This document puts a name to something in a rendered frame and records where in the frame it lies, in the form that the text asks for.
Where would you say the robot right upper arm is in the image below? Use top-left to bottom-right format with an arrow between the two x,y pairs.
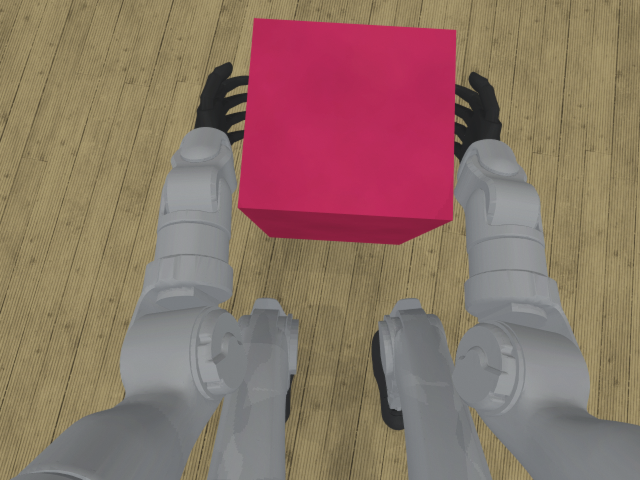
452,320 -> 640,480

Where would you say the robot left upper arm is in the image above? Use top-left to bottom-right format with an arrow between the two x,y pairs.
10,305 -> 248,480

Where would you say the robot thigh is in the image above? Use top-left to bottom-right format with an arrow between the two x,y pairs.
378,308 -> 492,480
207,309 -> 299,480

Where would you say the right robot hand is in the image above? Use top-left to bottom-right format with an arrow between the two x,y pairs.
454,72 -> 502,163

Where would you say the robot right forearm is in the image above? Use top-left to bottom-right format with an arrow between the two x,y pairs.
454,139 -> 582,354

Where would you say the left robot hand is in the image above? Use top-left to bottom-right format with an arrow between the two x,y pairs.
194,62 -> 249,146

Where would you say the right robot thigh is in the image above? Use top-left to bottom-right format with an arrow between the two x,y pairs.
378,308 -> 492,480

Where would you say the carton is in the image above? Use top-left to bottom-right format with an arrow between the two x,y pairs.
238,18 -> 456,245

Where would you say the robot left forearm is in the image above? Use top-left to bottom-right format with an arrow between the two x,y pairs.
120,127 -> 237,386

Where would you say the left robot thigh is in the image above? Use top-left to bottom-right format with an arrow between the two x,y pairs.
207,309 -> 299,480

